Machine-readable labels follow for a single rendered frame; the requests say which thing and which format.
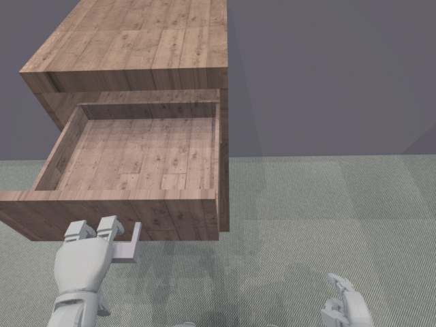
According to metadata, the handle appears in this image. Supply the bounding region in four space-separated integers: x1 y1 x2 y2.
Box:
111 222 142 263

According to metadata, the drawer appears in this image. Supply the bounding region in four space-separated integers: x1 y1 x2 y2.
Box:
0 100 221 241

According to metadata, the cabinet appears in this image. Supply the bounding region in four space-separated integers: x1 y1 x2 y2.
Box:
19 0 230 232

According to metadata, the robot left hand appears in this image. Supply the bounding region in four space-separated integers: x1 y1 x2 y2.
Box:
54 215 124 317

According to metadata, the robot right hand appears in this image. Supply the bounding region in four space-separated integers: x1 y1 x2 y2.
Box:
321 273 374 327

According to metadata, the robot left forearm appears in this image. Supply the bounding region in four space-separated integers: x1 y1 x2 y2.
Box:
47 291 99 327

